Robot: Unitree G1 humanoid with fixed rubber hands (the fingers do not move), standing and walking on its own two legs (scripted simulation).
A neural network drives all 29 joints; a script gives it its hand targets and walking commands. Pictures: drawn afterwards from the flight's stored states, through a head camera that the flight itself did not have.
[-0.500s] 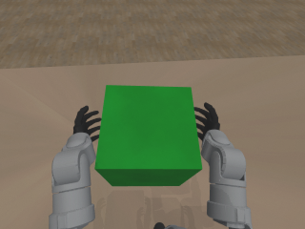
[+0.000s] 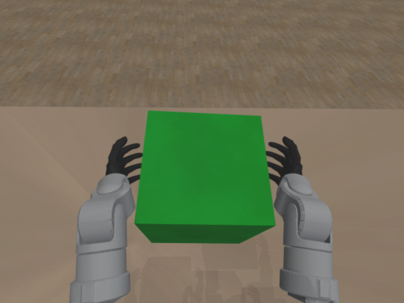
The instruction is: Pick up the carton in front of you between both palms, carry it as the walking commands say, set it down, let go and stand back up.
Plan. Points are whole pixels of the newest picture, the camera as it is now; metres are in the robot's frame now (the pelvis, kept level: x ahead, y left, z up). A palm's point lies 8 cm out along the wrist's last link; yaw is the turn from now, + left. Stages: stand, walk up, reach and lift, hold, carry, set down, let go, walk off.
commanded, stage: carry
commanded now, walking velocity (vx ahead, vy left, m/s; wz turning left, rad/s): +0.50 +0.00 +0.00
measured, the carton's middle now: (200, 186) +0.35 +0.02 +0.04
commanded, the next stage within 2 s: none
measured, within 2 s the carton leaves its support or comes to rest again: neither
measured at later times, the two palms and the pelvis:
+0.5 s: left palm (165, 102) +0.64 +0.12 +0.04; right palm (270, 108) +0.64 -0.19 +0.04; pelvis +0.32 -0.03 -0.06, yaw +1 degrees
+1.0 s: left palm (163, 67) +0.95 +0.17 -0.01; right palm (242, 70) +0.95 -0.14 +0.00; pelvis +0.63 +0.01 -0.10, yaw +0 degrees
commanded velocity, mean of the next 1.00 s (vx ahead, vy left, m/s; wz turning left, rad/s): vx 0.50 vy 0.00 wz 0.00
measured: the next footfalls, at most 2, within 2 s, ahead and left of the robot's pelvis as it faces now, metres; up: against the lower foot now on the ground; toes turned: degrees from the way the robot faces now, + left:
right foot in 0.44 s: +0.43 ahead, -0.10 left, -0.05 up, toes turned -4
left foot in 0.90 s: +0.71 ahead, +0.07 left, -0.10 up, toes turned +4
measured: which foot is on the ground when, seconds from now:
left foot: down 0.00-0.46, up 0.48-0.88, down 0.90-1.00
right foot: up 0.00-0.42, down 0.44-0.90, up 0.92-1.00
